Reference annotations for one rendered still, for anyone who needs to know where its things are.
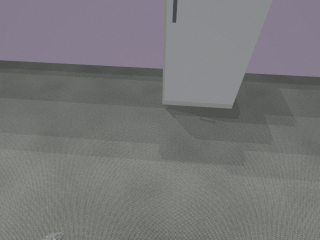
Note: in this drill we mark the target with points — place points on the fridge door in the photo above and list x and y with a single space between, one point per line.
209 47

